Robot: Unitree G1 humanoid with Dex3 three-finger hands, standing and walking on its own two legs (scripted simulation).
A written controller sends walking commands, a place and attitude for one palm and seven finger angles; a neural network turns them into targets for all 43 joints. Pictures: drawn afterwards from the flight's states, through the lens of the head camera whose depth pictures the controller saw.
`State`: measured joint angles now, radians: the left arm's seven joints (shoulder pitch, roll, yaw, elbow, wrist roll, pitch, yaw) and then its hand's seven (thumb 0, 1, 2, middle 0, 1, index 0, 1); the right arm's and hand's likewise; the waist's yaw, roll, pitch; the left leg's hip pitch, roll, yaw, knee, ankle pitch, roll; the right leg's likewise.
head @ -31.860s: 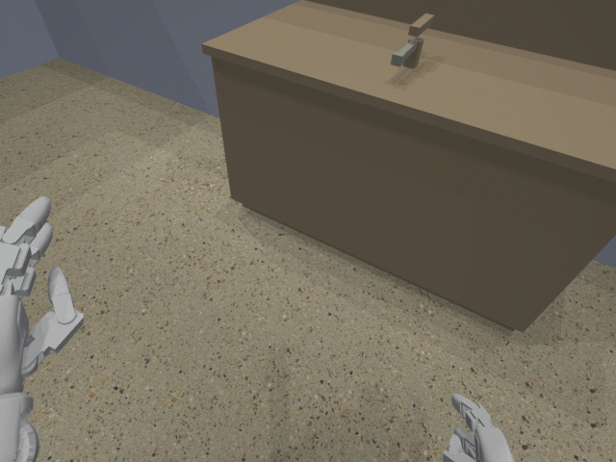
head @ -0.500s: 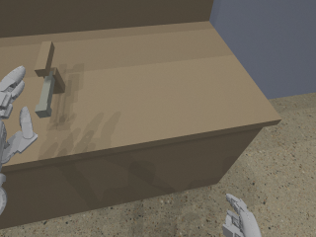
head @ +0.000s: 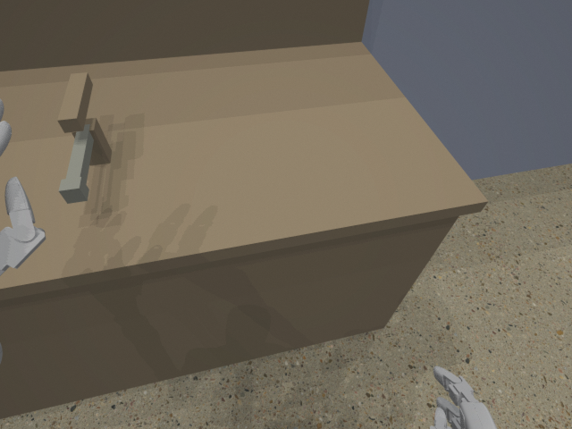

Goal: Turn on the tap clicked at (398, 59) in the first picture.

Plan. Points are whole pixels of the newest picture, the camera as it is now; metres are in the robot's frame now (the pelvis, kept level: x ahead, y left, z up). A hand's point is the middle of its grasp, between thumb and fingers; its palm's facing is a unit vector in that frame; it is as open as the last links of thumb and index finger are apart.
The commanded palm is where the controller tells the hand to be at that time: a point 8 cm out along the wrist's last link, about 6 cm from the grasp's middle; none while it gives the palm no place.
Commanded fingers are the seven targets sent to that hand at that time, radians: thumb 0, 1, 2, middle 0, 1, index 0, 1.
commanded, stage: come to a stop and stand still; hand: left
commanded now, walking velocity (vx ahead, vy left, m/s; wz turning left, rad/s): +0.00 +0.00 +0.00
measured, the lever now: (74, 190) +0.39 +0.37 +0.08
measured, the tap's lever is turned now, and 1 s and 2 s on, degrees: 0 0 0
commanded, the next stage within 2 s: look again from close up in 0.76 s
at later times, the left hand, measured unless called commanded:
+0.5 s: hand (48, 225) +0.26 +0.28 +0.19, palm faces +0.35 -0.85 -0.38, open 7.4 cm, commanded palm +0.20 +0.32 +0.18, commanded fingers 0.00 0.90 0.90 -0.20 -0.30 -0.20 -0.30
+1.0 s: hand (40, 246) +0.24 +0.28 +0.18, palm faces +0.36 -0.87 -0.34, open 7.4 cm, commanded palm +0.18 +0.32 +0.18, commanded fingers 0.00 0.90 0.90 -0.20 -0.30 -0.20 -0.30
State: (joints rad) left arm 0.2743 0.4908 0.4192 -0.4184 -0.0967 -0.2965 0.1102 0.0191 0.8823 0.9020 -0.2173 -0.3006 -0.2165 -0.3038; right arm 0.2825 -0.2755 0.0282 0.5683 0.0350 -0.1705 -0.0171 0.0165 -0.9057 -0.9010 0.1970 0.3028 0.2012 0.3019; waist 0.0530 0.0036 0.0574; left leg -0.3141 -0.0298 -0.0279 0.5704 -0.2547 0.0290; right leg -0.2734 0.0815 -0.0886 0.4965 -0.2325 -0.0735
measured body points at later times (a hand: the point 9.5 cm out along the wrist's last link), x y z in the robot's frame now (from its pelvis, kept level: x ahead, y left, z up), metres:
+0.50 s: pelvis +0.02 +0.05 +0.01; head +0.05 +0.06 +0.45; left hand +0.23 +0.33 +0.21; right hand +0.19 -0.19 -0.07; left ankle +0.03 +0.10 -0.73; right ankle +0.02 -0.06 -0.73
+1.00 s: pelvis +0.01 +0.05 +0.01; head +0.02 +0.06 +0.46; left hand +0.21 +0.33 +0.19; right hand +0.18 -0.17 -0.07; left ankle +0.03 +0.10 -0.73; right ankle +0.02 -0.06 -0.73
